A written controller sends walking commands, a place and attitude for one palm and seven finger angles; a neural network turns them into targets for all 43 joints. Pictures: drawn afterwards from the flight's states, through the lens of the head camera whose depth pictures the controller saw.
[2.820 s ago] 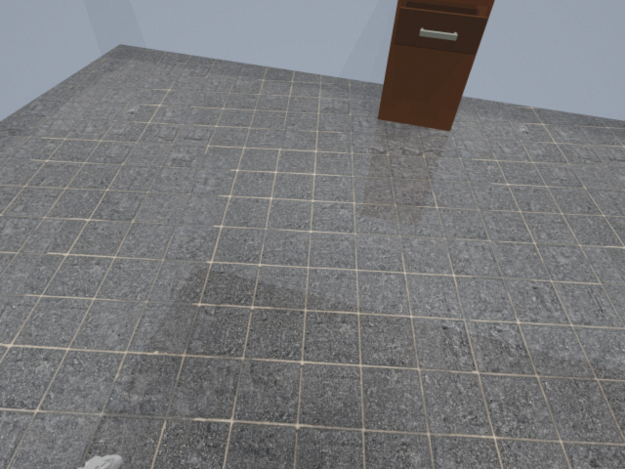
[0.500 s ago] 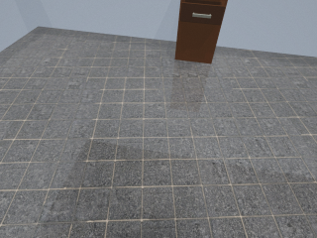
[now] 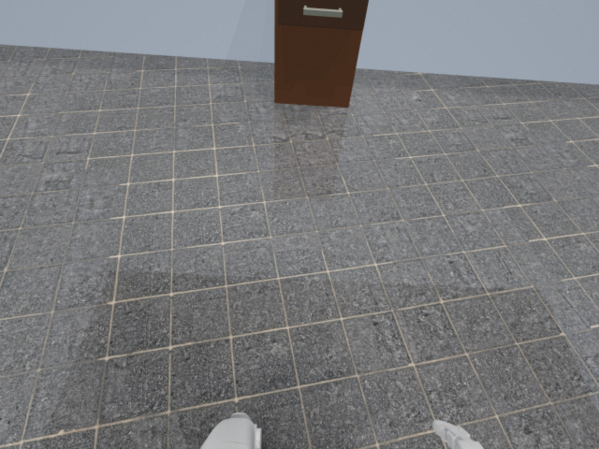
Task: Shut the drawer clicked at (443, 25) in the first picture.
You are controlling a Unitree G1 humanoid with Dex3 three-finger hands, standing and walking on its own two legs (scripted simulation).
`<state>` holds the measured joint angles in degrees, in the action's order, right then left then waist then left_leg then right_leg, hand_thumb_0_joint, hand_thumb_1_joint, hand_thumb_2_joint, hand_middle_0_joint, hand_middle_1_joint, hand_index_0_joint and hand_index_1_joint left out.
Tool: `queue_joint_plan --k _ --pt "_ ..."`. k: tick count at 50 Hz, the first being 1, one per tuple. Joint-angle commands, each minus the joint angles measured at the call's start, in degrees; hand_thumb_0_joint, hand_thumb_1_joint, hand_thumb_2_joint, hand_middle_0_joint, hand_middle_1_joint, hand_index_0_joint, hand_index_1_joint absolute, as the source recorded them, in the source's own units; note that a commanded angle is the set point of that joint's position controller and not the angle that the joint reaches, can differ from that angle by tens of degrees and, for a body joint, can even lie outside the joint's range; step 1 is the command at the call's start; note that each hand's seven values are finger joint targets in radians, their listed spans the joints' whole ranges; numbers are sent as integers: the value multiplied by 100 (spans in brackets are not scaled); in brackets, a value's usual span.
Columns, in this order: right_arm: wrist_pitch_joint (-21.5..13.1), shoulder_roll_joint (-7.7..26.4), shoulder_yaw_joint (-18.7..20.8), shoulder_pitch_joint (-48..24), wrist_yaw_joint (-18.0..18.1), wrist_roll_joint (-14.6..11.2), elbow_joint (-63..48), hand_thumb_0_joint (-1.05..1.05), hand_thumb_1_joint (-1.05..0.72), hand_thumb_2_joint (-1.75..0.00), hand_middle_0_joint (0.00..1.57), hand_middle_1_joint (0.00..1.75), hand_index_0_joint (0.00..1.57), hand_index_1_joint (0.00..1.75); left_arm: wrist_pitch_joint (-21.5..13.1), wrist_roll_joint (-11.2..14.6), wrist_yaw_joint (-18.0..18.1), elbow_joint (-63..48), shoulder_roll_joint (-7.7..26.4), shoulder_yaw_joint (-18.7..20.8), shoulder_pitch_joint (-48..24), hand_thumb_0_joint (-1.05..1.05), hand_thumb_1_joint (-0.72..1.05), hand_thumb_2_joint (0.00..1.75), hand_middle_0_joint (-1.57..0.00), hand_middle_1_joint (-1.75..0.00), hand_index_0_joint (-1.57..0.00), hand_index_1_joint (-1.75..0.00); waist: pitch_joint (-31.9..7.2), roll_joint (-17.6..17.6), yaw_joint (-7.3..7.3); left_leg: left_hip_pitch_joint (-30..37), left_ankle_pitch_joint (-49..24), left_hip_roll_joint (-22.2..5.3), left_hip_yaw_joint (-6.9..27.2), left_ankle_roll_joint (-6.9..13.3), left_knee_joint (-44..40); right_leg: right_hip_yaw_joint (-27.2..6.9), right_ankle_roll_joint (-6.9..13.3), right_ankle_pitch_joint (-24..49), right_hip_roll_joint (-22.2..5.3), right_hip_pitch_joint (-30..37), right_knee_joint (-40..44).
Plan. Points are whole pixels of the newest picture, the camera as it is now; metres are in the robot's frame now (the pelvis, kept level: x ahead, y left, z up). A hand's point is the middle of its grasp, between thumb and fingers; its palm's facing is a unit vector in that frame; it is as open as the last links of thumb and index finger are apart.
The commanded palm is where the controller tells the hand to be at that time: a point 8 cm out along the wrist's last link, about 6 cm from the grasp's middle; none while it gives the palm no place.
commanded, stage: walk to a spot facing it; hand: left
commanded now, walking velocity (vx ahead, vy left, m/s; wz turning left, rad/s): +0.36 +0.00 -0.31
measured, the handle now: (322, 10) +1.78 +0.07 -0.17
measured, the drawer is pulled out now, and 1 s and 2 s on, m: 0.15 0.15 0.15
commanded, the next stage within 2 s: none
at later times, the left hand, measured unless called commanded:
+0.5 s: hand (209, 320) +0.33 +0.19 -0.16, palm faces -0.22 -0.97 -0.13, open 7.4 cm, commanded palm none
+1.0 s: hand (237, 252) +0.50 +0.18 -0.18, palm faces -0.19 -0.96 -0.19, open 7.3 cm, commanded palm none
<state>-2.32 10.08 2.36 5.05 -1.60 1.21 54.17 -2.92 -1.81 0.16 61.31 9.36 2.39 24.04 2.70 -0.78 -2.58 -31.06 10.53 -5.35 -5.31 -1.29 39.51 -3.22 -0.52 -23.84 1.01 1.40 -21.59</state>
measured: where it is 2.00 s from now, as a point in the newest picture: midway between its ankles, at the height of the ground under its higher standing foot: (345, 262)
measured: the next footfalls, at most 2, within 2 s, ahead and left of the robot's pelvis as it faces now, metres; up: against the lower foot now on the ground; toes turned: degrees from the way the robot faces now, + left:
left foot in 0.04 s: +0.17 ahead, +0.12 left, +0.00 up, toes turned +6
right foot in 0.66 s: +0.38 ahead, -0.12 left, +0.00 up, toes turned -22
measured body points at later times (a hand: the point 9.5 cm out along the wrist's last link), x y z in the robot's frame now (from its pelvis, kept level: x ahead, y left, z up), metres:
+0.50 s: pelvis +0.21 +0.04 +0.02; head +0.24 +0.06 +0.46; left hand +0.34 +0.24 -0.14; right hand +0.06 -0.15 -0.12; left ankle +0.13 +0.11 -0.73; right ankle +0.28 -0.13 -0.67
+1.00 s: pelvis +0.45 -0.01 +0.00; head +0.46 +0.01 +0.45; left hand +0.51 +0.23 -0.16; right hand +0.46 -0.28 -0.13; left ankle +0.58 +0.09 -0.71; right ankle +0.34 -0.11 -0.73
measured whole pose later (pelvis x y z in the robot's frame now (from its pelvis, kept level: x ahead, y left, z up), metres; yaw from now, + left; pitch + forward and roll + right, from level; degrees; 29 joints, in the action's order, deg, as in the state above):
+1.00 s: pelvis +0.45 -0.01 +0.00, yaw -14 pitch +0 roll -3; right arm -2.5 12.9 4.3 11.7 -0.9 1.7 57.7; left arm -3.0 -1.8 -0.1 63.1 11.5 3.7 18.5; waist 0.4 0.6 -0.1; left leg -27.8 13.1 -9.4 -6.7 -1.5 40.2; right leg 8.0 -0.9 -22.1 -1.0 -3.8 -26.7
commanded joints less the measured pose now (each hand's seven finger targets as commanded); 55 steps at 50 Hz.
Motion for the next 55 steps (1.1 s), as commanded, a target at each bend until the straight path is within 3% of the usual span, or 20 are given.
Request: queue_joint_plan --k 1,2,3,5,8,18,27,29,31,32,33,34,37,40,48,50,51,52,53,55 --pt "-197 1501 382 2343 215 102 307 0 -90 -90 20 30 20 30 -70 141 33 -382 768 299 171 0 90 90 -20 -30 -20 -30 -1440 1131 1078 4274 -10 -1074 1527 493 -1104 152 377 1812 -145 -2254 -3187" --pt "-172 1844 402 2663 223 88 372 0 -90 -90 20 30 20 30 -94 159 -31 -514 492 223 263 0 90 90 -20 -30 -20 -30 -1560 2165 972 4444 323 -2295 3413 993 -2136 360 261 -945 383 -3249 -4944" --pt "-137 1592 353 2188 263 29 355 0 -90 -90 20 30 20 30 -67 113 11 -536 580 197 -23 0 90 90 -20 -30 -20 -30 -1314 1734 871 3803 1467 -2409 3576 1001 -2627 -67 326 -701 46 -3566 -5689" --pt "-180 849 176 1294 249 31 111 0 -90 -90 20 30 20 30 -9 31 -106 -552 541 217 -594 0 90 90 -20 -30 -20 -30 39 845 533 2170 1820 -1903 2454 886 -2865 54 274 291 -548 -3790 -5720" --pt "-278 488 83 1096 272 19 191 0 -90 -90 20 30 20 30 222 -30 -169 -403 269 201 -208 0 90 90 -20 -30 -20 -30 102 824 125 1343 1099 -1298 949 631 -2954 214 166 800 -645 -3206 -5159" --pt "-367 462 101 2189 323 -21 724 0 -90 -90 20 30 20 30 330 -46 -211 -699 257 204 -1418 0 90 90 -20 -30 -20 -30 329 394 392 2826 -588 -1249 124 718 -3079 450 -86 1746 -854 -4360 -3666" --pt "-259 421 33 3050 344 72 1266 0 -90 -90 20 30 20 30 167 3 -203 -850 101 74 -2500 0 90 90 -20 -30 -20 -30 548 838 706 3669 -2847 -1325 -498 744 -2486 1185 296 1024 -443 -3678 -1702" --pt "-232 477 35 3020 344 52 1300 0 -90 -90 20 30 20 30 106 4 -166 -691 191 86 -2032 0 90 90 -20 -30 -20 -30 245 809 486 3638 -4349 -1309 -660 684 -1729 1436 469 759 -118 -2777 -1325" --pt "-229 610 57 2686 322 -25 1233 0 -90 -90 20 30 20 30 -5 -22 -118 -204 458 202 -553 0 90 90 -20 -30 -20 -30 -591 784 -251 2890 -4584 -1067 -972 381 5 1466 687 1549 5 -639 -777" --pt "-260 424 38 2603 250 -104 1083 0 -90 -90 20 30 20 30 -73 -22 -41 37 972 326 311 0 90 90 -20 -30 -20 -30 -1225 136 -564 1354 -2842 -775 -1077 188 1500 191 1103 1838 -1121 1065 -713" --pt "-325 78 -7 2536 283 -139 884 0 -90 -90 20 30 20 30 -94 61 23 196 1484 440 887 0 90 90 -20 -30 -20 -30 -1709 -778 -535 -357 2044 178 -847 -66 3446 -2305 1925 3465 -2675 2279 -325" --pt "-281 273 31 2065 298 -149 740 0 -90 -90 20 30 20 30 -66 153 57 177 1526 464 711 0 90 90 -20 -30 -20 -30 -1606 -551 -568 -577 2158 34 20 78 4159 -2452 2049 3519 -2796 1737 13" --pt "-132 -37 78 1600 248 -7 623 0 -90 -90 20 30 20 30 -118 78 112 -41 656 231 -390 0 90 90 -20 -30 -20 -30 2 96 68 -612 1068 -565 393 61 3570 -872 1325 2490 -2156 -635 593" --pt "37 -274 93 2117 181 30 700 0 -90 -90 20 30 20 30 -200 1 124 -198 429 192 -776 0 90 90 -20 -30 -20 -30 36 -370 542 127 910 -597 212 -59 2359 100 1065 2238 -1722 -1705 787" --pt "-79 207 119 884 -35 15 177 0 -90 -90 20 30 20 30 -138 21 -8 -148 952 233 -661 0 90 90 -20 -30 -20 -30 490 -696 351 838 185 -210 -373 -25 -45 189 821 1022 -1455 -1648 720" --pt "-133 415 175 1282 6 34 269 0 -90 -90 20 30 20 30 -107 35 -9 -130 994 252 -643 0 90 90 -20 -30 -20 -30 364 -212 633 1934 144 2 -581 17 -562 349 705 1509 -1339 -1909 -69" --pt "-170 739 239 2035 64 69 503 0 -90 -90 20 30 20 30 -93 58 -27 -174 881 238 -643 0 90 90 -20 -30 -20 -30 -86 406 943 2947 339 -101 -280 118 -964 631 539 2049 -988 -2111 -1368" --pt "-214 1459 402 2869 125 170 678 0 -90 -90 20 30 20 30 -69 124 -79 -309 537 202 -500 0 90 90 -20 -30 -20 -30 -675 1933 1172 3858 703 -1493 1721 582 -1766 1180 206 734 -254 -3009 -3391" --pt "-175 1668 399 3131 164 141 801 0 -90 -90 20 30 20 30 -91 116 -67 -480 512 164 -689 0 90 90 -20 -30 -20 -30 -847 2638 1192 3930 1064 -2215 3029 883 -2652 734 205 -925 49 -3671 -4824" --pt "-170 1182 262 2175 244 78 538 0 -90 -90 20 30 20 30 -70 77 -106 -488 575 190 -1156 0 90 90 -20 -30 -20 -30 -122 1171 885 3023 1310 -2199 2497 1035 -2672 292 271 -112 -613 -4203 -5569"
